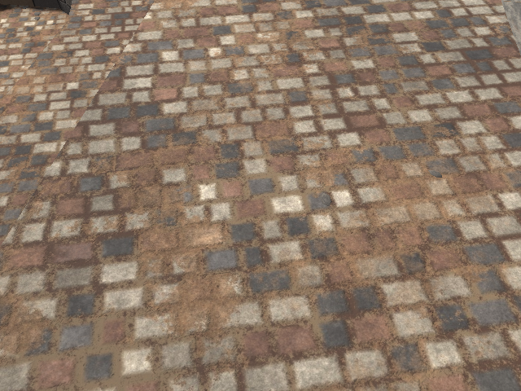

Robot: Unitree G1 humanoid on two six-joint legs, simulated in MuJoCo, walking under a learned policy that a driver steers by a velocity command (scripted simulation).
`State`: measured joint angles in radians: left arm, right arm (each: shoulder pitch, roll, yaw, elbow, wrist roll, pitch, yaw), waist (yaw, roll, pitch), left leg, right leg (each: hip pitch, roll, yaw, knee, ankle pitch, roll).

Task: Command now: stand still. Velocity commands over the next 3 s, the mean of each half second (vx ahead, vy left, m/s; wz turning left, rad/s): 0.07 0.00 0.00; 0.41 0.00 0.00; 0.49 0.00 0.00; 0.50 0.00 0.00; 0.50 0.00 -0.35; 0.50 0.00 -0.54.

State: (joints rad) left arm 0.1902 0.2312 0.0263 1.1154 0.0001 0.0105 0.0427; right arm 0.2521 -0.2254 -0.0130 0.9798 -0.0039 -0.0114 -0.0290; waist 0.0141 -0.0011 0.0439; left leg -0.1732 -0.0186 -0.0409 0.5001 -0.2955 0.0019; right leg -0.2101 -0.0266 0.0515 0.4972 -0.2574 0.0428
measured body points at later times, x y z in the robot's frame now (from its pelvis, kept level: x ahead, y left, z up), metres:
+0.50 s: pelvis +0.03 -0.02 -0.01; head +0.02 -0.02 +0.44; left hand +0.03 +0.23 -0.16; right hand +0.01 -0.27 -0.16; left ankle -0.02 +0.12 -0.74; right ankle +0.00 -0.14 -0.73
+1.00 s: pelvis +0.25 +0.00 -0.02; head +0.29 +0.01 +0.42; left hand +0.13 +0.25 -0.16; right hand +0.49 -0.22 -0.11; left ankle +0.38 +0.10 -0.74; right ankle +0.02 -0.13 -0.72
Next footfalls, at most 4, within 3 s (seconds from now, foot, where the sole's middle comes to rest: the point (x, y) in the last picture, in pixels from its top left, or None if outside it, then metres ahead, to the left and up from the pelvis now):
0.98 left None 0.42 0.10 -0.77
1.52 right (324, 313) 0.73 -0.14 -0.77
2.06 left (244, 223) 1.05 0.10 -0.77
2.62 right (323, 166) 1.31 -0.17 -0.77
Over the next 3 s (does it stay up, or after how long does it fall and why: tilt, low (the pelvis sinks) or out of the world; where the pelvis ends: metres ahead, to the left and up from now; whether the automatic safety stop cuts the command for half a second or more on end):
stays up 1.37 -0.12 0.01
